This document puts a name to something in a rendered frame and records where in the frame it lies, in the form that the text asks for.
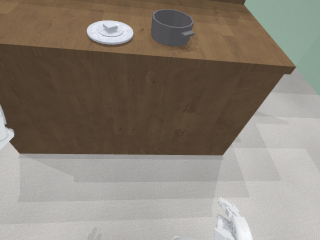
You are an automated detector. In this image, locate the knob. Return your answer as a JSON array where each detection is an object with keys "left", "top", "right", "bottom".
[{"left": 103, "top": 21, "right": 118, "bottom": 32}]

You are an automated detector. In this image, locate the pot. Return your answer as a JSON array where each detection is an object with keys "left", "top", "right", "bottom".
[{"left": 151, "top": 9, "right": 195, "bottom": 47}]

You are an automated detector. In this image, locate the robot left hand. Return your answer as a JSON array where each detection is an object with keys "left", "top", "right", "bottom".
[{"left": 0, "top": 105, "right": 15, "bottom": 150}]

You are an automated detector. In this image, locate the robot right hand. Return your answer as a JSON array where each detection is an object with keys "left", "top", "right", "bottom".
[{"left": 214, "top": 197, "right": 253, "bottom": 240}]

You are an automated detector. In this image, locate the table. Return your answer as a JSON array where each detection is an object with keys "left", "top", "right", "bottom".
[{"left": 0, "top": 0, "right": 296, "bottom": 156}]

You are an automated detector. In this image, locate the lid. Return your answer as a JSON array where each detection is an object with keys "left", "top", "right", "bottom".
[{"left": 87, "top": 20, "right": 134, "bottom": 45}]

